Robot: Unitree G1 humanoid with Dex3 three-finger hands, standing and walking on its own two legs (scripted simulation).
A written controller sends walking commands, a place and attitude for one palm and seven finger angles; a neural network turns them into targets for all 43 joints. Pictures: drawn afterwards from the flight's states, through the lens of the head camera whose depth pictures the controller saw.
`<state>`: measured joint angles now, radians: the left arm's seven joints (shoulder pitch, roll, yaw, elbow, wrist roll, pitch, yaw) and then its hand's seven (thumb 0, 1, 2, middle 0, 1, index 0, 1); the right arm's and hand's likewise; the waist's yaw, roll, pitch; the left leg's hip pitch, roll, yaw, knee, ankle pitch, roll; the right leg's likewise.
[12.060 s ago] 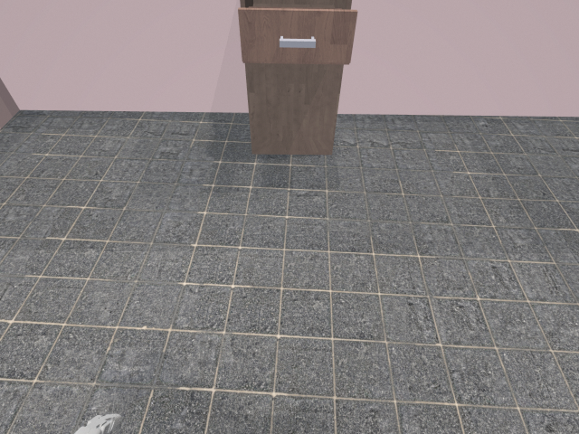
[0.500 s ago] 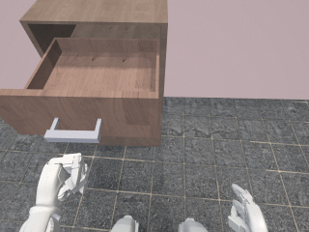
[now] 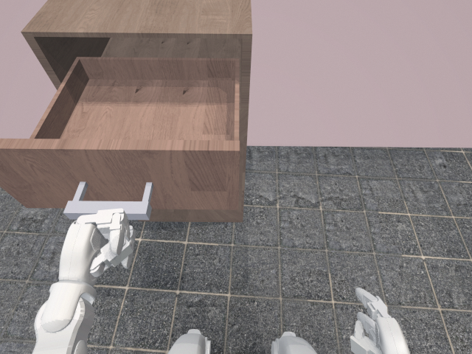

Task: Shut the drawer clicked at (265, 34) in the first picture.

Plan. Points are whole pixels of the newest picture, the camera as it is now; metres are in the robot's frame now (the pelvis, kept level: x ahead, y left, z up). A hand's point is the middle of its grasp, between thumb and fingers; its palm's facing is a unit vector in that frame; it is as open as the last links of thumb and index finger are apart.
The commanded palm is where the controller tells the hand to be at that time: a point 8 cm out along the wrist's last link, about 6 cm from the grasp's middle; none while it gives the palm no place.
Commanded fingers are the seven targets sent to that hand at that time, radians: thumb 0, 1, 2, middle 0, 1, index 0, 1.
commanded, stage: push the drawer shut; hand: left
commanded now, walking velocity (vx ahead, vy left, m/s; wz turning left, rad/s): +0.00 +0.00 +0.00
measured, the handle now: (112, 199) +0.35 +0.22 +0.06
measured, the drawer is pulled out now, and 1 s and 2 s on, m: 0.30 0.18 0.07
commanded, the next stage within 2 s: none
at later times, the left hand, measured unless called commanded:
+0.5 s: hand (130, 218) +0.32 +0.18 +0.05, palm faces -0.01 -1.00 -0.06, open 2.7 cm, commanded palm +0.32 +0.24 +0.06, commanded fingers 0.00 0.90 0.90 -1.40 -1.60 -1.40 -1.60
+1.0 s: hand (136, 179) +0.40 +0.19 +0.05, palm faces -0.01 -1.00 -0.04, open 2.8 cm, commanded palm +0.38 +0.24 +0.06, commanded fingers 0.00 0.90 0.90 -1.40 -1.60 -1.40 -1.60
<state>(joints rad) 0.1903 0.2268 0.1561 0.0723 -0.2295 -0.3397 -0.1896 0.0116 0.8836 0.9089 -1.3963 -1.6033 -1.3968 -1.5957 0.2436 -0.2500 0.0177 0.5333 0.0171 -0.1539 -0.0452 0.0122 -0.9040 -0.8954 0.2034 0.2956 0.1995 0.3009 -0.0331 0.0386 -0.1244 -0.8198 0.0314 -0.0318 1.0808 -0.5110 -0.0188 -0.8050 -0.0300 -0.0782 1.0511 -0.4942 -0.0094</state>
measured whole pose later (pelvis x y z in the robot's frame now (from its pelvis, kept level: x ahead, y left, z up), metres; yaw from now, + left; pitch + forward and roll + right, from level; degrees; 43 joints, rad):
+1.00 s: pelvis -0.02 +0.01 +0.00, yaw -1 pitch +17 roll -2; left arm -0.45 0.32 0.28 0.72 -0.17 -0.39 -0.21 -0.06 0.72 0.87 -1.40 -1.60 -1.40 -1.60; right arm 0.30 -0.26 0.02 0.62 0.01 -0.05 -0.04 0.01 -0.90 -0.90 0.20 0.30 0.20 0.30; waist -0.08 0.02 -0.10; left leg -0.88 0.04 -0.01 1.06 -0.47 0.00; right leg -0.87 -0.02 -0.06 1.01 -0.43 0.00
